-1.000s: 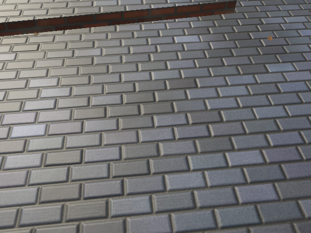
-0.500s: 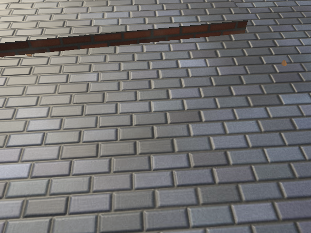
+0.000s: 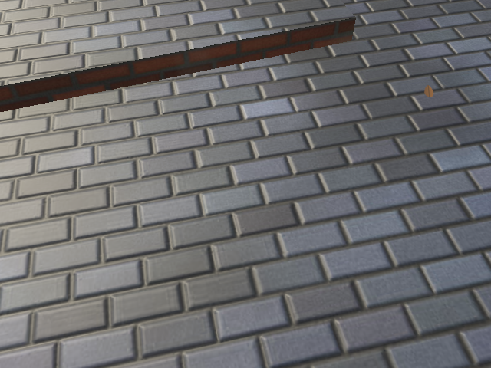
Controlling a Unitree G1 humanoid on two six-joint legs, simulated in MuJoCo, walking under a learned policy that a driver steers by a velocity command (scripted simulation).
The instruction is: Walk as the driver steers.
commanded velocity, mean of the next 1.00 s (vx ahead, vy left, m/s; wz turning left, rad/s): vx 0.50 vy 0.00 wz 0.30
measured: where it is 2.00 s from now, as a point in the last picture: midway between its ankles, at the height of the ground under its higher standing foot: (155, 211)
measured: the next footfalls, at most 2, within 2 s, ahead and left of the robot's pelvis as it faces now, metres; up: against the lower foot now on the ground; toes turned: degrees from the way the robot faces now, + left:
right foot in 0.18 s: +0.27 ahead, -0.15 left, +0.00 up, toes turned -1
left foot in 0.74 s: +0.55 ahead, +0.10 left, +0.00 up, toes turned +14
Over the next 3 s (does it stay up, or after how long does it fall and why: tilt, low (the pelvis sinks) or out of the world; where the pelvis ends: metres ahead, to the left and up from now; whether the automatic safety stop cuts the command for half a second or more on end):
stays up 1.41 0.60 0.00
